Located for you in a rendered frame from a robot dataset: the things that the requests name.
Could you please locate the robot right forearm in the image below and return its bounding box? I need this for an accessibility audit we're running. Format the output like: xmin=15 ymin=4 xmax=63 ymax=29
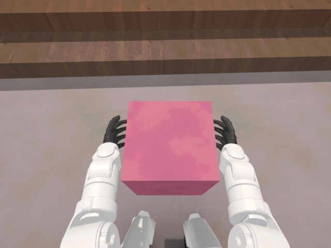
xmin=219 ymin=144 xmax=283 ymax=234

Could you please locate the carton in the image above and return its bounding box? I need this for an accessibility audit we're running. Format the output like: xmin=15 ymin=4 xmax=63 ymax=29
xmin=121 ymin=101 xmax=220 ymax=195

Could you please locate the left robot hand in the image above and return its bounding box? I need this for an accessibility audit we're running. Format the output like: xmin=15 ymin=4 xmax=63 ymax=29
xmin=103 ymin=115 xmax=127 ymax=149

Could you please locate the left robot upper arm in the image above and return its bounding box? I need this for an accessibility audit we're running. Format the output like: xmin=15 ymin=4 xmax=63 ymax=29
xmin=61 ymin=221 xmax=121 ymax=248

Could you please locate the right robot hand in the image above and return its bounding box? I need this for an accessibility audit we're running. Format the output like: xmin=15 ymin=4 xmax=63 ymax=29
xmin=213 ymin=116 xmax=237 ymax=151

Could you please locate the robot left forearm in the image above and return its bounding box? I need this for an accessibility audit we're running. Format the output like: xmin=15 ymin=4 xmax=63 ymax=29
xmin=60 ymin=142 xmax=122 ymax=248

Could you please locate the robot left thigh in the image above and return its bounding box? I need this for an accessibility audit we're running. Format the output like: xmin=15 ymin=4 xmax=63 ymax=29
xmin=121 ymin=215 xmax=156 ymax=248

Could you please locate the right robot upper arm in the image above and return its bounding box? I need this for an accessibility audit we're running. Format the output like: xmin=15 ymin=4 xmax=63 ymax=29
xmin=228 ymin=222 xmax=290 ymax=248

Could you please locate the robot left shin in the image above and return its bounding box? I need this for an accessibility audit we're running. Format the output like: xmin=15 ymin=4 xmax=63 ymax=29
xmin=133 ymin=211 xmax=150 ymax=219

